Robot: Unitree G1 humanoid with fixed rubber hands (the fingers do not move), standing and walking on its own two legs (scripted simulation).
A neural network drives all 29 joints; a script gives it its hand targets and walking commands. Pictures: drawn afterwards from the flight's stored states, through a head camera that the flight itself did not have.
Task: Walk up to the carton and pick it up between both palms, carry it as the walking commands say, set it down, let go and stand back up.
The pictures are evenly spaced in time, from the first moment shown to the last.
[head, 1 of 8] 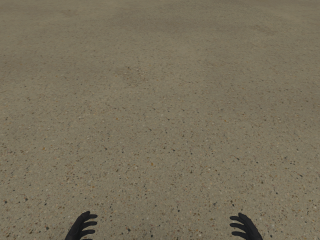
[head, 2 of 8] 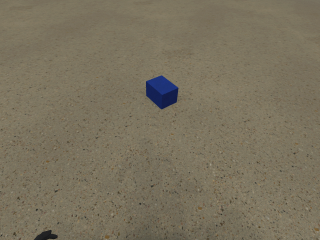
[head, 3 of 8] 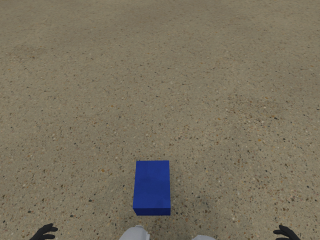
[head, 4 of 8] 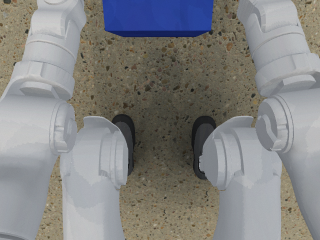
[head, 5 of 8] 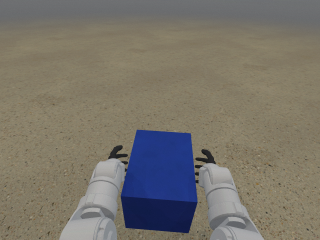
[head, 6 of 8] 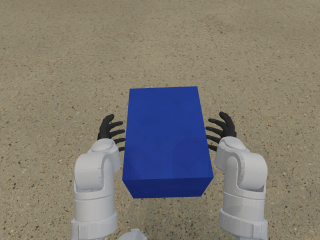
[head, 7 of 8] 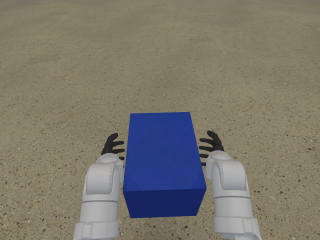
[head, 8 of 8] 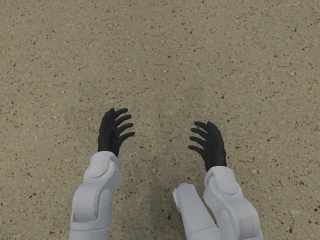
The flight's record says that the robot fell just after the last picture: yes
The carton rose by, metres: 0.69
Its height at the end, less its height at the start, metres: +0.07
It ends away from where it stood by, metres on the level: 6.53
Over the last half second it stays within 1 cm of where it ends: no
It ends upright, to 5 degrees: no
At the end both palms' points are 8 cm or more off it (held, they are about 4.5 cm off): yes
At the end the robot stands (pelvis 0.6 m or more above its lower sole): no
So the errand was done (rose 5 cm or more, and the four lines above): no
